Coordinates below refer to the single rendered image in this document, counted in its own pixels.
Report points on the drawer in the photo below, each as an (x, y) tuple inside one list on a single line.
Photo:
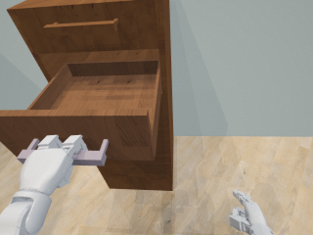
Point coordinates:
[(114, 100)]

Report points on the right robot hand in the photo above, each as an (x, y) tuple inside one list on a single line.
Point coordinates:
[(243, 219)]

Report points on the cabinet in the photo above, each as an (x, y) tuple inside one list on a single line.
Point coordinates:
[(143, 33)]

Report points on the handle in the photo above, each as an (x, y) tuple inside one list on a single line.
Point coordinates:
[(67, 29), (82, 157)]

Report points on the left robot hand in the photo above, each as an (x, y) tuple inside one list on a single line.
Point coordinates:
[(50, 166)]

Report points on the robot left forearm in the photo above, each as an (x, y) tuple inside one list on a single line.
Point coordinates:
[(25, 214)]

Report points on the robot right forearm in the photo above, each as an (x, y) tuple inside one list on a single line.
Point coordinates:
[(260, 229)]

